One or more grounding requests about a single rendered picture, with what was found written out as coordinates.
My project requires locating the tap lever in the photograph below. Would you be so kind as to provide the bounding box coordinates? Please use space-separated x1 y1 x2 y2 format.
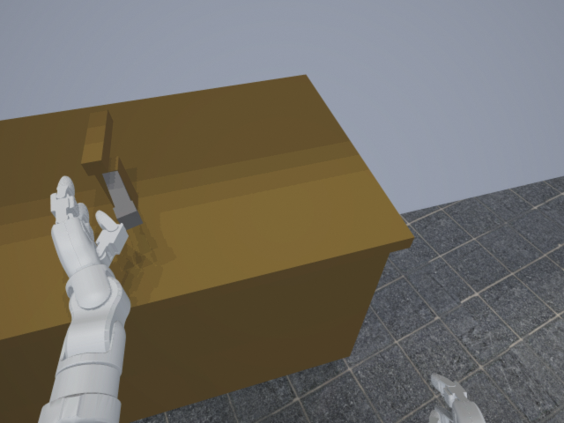
102 171 143 230

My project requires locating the counter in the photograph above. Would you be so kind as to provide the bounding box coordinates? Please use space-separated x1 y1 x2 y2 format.
0 75 414 423

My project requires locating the right robot hand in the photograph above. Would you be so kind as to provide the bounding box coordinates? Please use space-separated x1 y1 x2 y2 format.
428 373 486 423

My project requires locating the left robot hand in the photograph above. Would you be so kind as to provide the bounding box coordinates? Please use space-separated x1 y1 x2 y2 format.
50 176 129 278

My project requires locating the robot left forearm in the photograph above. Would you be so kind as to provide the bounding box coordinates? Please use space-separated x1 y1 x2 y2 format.
38 264 130 423

